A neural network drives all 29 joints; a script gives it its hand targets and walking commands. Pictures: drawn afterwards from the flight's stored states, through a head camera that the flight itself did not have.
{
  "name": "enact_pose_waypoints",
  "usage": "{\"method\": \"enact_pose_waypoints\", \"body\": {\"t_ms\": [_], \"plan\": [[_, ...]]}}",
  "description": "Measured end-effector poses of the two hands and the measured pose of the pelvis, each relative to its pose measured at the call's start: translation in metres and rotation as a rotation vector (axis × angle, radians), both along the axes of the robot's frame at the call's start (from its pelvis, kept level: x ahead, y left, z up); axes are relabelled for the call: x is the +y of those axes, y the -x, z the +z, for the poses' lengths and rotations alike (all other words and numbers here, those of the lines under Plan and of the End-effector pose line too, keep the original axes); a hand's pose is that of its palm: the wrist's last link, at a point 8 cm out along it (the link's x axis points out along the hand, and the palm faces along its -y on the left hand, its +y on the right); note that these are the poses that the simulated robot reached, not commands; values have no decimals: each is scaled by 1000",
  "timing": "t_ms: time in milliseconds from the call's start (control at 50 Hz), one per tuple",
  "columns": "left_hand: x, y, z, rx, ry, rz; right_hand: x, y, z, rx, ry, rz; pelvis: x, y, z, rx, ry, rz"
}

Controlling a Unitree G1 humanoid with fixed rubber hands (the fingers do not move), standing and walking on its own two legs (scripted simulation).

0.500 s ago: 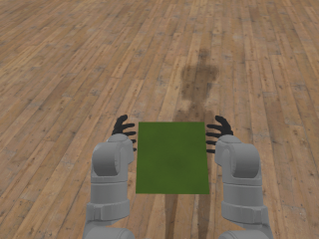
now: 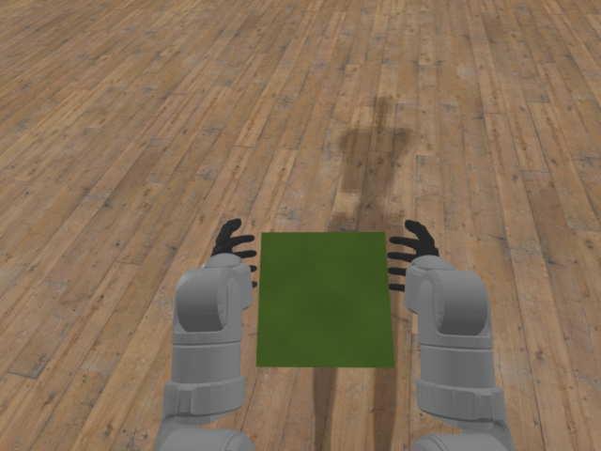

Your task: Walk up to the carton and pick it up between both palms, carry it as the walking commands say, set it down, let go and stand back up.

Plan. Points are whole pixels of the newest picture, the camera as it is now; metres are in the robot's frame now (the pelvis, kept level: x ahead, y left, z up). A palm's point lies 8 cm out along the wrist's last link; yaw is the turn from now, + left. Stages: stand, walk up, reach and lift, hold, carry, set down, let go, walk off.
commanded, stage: carry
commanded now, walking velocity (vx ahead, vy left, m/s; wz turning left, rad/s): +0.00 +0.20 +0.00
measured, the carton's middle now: (321, 303) +0.33 +0.01 -0.02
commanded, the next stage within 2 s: none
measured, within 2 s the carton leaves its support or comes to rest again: neither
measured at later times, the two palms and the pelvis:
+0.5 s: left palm (100, 298) +0.27 +0.28 +0.10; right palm (303, 300) +0.27 +0.03 +0.08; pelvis -0.04 +0.15 +0.00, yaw +0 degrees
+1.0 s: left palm out of the picture +0.23 +0.43 +0.10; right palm (174, 328) +0.24 +0.18 +0.09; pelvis -0.07 +0.30 +0.00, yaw +0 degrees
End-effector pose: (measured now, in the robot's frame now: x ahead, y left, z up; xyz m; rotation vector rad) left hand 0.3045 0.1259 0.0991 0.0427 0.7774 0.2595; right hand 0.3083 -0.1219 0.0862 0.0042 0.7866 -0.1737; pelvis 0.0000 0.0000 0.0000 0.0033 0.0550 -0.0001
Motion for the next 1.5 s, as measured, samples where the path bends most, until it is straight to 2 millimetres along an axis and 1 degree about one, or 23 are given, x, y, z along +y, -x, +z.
{"method": "enact_pose_waypoints", "body": {"t_ms": [80, 140, 180, 220, 300, 360, 420, 480, 560, 620, 700, 780, 860, 920, 1000, 1060, 1120, 1180, 1220, 1280, 1340, 1420, 1500], "plan": [[12, 2, 0, 27, 8, -52, 12, 13, 4, 28, 27, -43, 22, 4, 7, -1, -4, 9], [27, 2, -1, 28, 19, -72, 29, 17, 10, 28, 55, -82, 43, 7, 8, 0, -9, 15], [43, 1, -4, 17, 25, -79, 45, 16, 12, 16, 62, -108, 60, 10, 4, -3, -7, 20], [63, 3, -9, 9, 38, -69, 65, 16, 12, 8, 69, -111, 77, 13, 0, -8, -17, 23], [104, 19, -18, 43, 56, -21, 105, 19, 5, 42, 58, -48, 102, 22, 3, -10, 4, 0], [126, 30, -16, 44, 50, 19, 126, 23, 2, 45, 42, -1, 116, 28, 3, -5, 5, -5], [140, 35, -8, 19, 28, 38, 140, 26, 1, 19, 16, 19, 129, 33, 1, 0, -5, -4], [148, 36, -2, 5, -1, 16, 148, 33, -1, 3, -5, 6, 145, 36, -1, -2, -1, -2], [159, 38, 0, 28, 5, -36, 160, 46, 3, 28, 18, -33, 167, 39, 6, 0, -3, 11], [174, 37, -1, 31, 13, -61, 176, 50, 9, 30, 48, -72, 187, 42, 8, 2, -9, 16], [207, 37, -8, 11, 33, -69, 210, 50, 12, 9, 66, -111, 222, 47, 1, -6, -15, 26], [249, 52, -17, 41, 56, -25, 250, 53, 7, 39, 62, -57, 249, 55, 3, -11, 6, 2], [279, 67, -16, 45, 49, 23, 279, 58, 3, 44, 44, 1, 268, 63, 4, -5, 9, -5], [292, 71, -8, 20, 27, 36, 292, 62, 2, 19, 19, 15, 282, 68, 1, 1, -1, -5], [300, 72, 0, 9, -8, -4, 300, 73, -1, 7, -5, -9, 303, 72, 0, 1, 1, -4], [309, 73, 1, 28, -2, -47, 309, 83, 2, 28, 15, -41, 319, 74, 5, 1, -1, 4], [322, 72, 0, 36, 6, -73, 324, 87, 8, 34, 46, -79, 339, 77, 8, 1, -6, 8], [344, 71, -4, 22, 19, -85, 347, 87, 12, 19, 61, -118, 364, 80, 3, -3, -6, 17], [365, 73, -10, 17, 33, -73, 368, 87, 12, 14, 70, -119, 381, 83, 1, -8, -19, 14], [396, 85, -17, 42, 48, -39, 398, 89, 7, 38, 61, -77, 400, 90, 2, -12, 0, -5], [421, 97, -18, 55, 51, -1, 421, 93, 3, 53, 50, -26, 416, 96, 4, -8, 8, -13], [441, 104, -8, 26, 23, 26, 442, 98, 1, 24, 16, 3, 435, 103, 1, 0, -3, -13], [452, 106, 0, 14, -11, -12, 452, 109, -2, 11, -7, -15, 456, 107, 1, 0, 2, -9]]}}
